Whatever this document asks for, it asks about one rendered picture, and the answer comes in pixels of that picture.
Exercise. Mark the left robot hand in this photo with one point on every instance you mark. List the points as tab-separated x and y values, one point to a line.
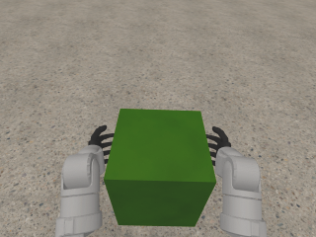
97	140

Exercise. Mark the right robot hand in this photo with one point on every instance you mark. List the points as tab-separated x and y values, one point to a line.
222	141

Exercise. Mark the carton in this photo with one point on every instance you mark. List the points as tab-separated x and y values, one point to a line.
159	171

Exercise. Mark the right robot forearm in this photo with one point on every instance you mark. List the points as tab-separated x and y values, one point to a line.
241	214

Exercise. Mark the left robot forearm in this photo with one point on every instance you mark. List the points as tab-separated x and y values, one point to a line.
80	213

